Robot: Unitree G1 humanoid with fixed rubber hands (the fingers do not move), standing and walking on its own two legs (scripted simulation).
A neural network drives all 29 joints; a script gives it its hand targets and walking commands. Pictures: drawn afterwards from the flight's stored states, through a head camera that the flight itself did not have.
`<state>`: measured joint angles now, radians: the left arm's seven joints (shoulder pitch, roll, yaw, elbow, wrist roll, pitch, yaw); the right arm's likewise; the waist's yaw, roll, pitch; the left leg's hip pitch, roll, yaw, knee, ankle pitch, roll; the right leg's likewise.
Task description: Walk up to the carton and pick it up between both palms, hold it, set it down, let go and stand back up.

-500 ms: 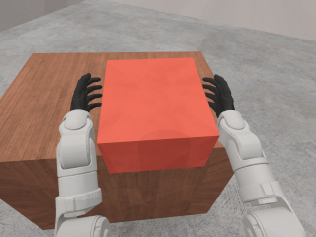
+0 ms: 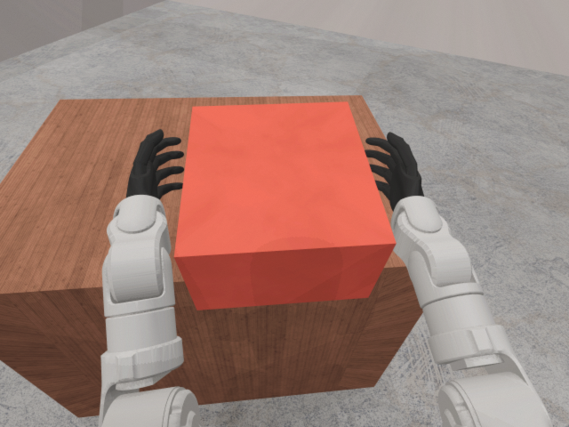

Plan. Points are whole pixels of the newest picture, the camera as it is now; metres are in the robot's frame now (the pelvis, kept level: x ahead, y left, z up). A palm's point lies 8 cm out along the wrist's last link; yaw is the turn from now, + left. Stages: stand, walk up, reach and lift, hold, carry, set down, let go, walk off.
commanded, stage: hold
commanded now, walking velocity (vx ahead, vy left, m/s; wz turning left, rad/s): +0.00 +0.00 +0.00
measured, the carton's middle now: (277, 199) +0.40 +0.00 +0.13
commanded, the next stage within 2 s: none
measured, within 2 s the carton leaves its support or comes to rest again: neither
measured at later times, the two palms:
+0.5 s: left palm (147, 196) +0.35 +0.17 +0.18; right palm (402, 195) +0.35 -0.16 +0.17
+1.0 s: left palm (147, 200) +0.35 +0.17 +0.17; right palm (401, 198) +0.35 -0.16 +0.16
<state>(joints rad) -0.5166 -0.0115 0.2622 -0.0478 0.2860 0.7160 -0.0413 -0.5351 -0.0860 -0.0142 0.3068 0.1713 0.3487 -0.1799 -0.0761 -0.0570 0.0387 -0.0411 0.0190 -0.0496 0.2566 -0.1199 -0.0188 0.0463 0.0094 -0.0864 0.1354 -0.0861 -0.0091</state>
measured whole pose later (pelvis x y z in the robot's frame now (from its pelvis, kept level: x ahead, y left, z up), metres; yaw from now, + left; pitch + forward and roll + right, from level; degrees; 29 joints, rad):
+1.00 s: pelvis +0.00 +0.00 +0.00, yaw +0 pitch -6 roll -1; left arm -0.51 -0.01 0.26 -0.04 0.29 0.73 -0.04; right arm -0.53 -0.08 -0.02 0.32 0.17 0.35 -0.18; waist -0.07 -0.06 0.05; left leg -0.03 0.02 -0.05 0.26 -0.12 -0.02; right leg 0.05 0.01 -0.09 0.14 -0.09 -0.01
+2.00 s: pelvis +0.00 +0.00 +0.00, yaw +0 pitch -6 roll -1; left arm -0.52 -0.02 0.26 -0.04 0.29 0.72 -0.04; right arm -0.54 -0.08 -0.02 0.32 0.17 0.34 -0.18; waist -0.07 -0.06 0.04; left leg -0.03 0.02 -0.05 0.25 -0.12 -0.02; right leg 0.06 0.01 -0.08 0.14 -0.09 -0.01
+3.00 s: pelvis +0.00 +0.00 +0.00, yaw +0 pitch -6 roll -1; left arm -0.50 -0.01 0.26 -0.05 0.29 0.72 -0.04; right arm -0.53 -0.08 -0.01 0.31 0.16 0.34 -0.18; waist -0.08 -0.06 0.06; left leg -0.03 0.02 -0.05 0.26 -0.12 -0.02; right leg 0.06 0.01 -0.09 0.13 -0.09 -0.01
